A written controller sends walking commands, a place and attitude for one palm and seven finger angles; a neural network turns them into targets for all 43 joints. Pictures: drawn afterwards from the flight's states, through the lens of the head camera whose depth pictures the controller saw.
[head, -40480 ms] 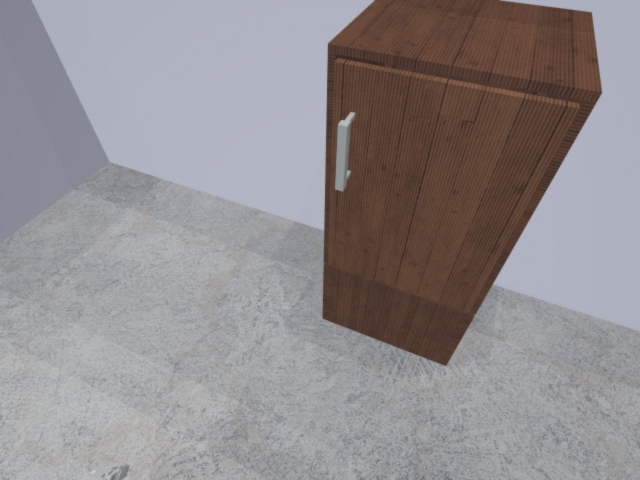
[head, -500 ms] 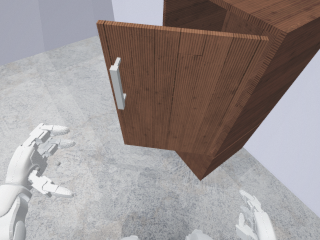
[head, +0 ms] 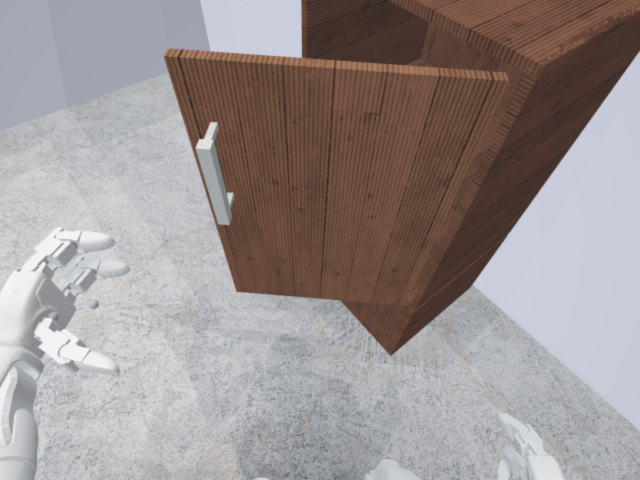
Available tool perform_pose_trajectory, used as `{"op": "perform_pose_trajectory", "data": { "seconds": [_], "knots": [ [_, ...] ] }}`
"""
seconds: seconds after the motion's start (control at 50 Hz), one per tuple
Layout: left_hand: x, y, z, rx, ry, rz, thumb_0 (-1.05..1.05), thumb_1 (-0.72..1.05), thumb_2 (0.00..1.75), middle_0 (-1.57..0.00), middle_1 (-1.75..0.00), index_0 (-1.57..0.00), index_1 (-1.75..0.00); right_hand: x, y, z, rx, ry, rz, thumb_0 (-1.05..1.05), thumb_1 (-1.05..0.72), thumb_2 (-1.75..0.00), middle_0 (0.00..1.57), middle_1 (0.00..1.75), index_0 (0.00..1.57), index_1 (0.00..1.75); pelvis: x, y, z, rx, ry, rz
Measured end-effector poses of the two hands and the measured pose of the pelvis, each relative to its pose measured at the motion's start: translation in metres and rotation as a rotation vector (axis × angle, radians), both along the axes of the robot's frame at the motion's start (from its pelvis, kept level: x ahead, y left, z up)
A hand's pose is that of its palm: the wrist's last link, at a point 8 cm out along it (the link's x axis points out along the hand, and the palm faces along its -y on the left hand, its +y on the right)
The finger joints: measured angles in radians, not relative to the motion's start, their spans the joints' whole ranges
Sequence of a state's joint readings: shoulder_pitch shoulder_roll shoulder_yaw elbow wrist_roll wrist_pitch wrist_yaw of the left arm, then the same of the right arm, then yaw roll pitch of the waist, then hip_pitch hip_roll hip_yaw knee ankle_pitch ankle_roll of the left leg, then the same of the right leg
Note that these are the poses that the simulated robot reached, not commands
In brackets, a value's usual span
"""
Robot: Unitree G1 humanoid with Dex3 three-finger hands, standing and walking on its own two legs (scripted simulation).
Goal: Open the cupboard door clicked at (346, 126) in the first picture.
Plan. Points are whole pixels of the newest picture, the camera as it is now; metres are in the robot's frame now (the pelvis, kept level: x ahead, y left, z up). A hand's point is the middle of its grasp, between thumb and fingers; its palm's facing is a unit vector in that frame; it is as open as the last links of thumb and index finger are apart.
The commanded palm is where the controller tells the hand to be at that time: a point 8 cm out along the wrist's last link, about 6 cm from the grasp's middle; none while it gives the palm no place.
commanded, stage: raise the hand with hooked fingers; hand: left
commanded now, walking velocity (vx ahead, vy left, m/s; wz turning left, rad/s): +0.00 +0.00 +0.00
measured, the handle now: (219, 176) +0.52 +0.18 +0.05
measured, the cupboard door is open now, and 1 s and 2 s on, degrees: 47 47 47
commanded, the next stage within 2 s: move the hooked fingers beside the handle in 0.26 s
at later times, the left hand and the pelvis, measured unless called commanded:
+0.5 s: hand (91, 304) +0.29 +0.28 +0.07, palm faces +0.00 -1.00 -0.02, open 14.0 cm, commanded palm +0.27 +0.32 +0.07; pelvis -0.01 +0.00 +0.00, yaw +1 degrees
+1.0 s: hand (114, 264) +0.34 +0.27 +0.07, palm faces -0.01 -1.00 -0.02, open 14.0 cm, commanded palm +0.33 +0.31 +0.06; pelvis -0.01 +0.00 +0.00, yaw +0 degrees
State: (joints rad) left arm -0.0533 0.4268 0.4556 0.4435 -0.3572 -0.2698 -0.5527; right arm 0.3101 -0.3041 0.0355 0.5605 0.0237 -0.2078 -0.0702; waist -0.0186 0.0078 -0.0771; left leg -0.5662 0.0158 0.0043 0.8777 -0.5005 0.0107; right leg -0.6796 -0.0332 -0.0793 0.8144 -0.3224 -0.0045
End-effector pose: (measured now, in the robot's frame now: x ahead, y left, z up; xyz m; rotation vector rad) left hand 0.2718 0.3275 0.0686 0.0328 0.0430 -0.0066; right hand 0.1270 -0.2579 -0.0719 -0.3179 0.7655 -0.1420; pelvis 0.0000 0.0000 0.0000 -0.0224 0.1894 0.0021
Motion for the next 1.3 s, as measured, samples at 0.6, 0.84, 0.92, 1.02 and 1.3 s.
{"op": "perform_pose_trajectory", "data": {
  "seconds": [0.6,0.84,0.92,1.02,1.3],
  "knots": [
    [0.014,-0.005,0.002,-0.011,-0.029,-0.012,-0.01,-0.5,0.3,-0.3,-1.2,-0.3,-1.2,0.007,0.016,-0.005,0.016,-0.012,0.029,0.02,-0.9,-0.9,0.2,0.3,0.21,0.3,-0.006,0.003,-0.002,-0.003,-0.002,0.014],
    [0.034,-0.005,0.002,-0.009,-0.023,0.009,-0.01,-0.5,0.3,-0.3,-1.2,-0.3,-1.2,-0.019,0.007,-0.01,0.018,0.06,-0.024,0.02,-0.9,-0.9,0.2,0.3,0.21,0.3,-0.005,0.001,-0.001,0.003,0.016,-0.003],
    [0.04,-0.002,0.0,-0.013,-0.021,0.014,-0.01,-0.5,0.3,-0.3,-1.2,-0.3,-1.2,-0.028,0.001,-0.014,0.004,0.101,-0.035,0.01,-0.9,-0.9,0.2,0.3,0.21,0.3,-0.007,-0.001,-0.003,0.003,0.023,0.0],
    [0.055,-0.007,0.0,-0.012,-0.028,-0.008,-0.01,-0.5,0.3,-0.3,-1.2,-0.3,-1.2,-0.038,-0.004,-0.018,-0.01,0.141,-0.051,0.01,-0.9,-0.9,0.2,0.3,0.21,0.3,-0.01,-0.001,-0.004,0.002,0.035,0.003],
    [0.095,-0.011,-0.002,-0.018,-0.014,-0.006,-0.01,-0.5,0.3,-0.3,-1.2,-0.3,-1.2,-0.063,-0.008,-0.025,-0.003,0.225,-0.104,0.01,-0.9,-0.9,0.2,0.3,0.21,0.3,-0.011,-0.002,-0.008,0.006,0.072,-0.018]
  ]
}}
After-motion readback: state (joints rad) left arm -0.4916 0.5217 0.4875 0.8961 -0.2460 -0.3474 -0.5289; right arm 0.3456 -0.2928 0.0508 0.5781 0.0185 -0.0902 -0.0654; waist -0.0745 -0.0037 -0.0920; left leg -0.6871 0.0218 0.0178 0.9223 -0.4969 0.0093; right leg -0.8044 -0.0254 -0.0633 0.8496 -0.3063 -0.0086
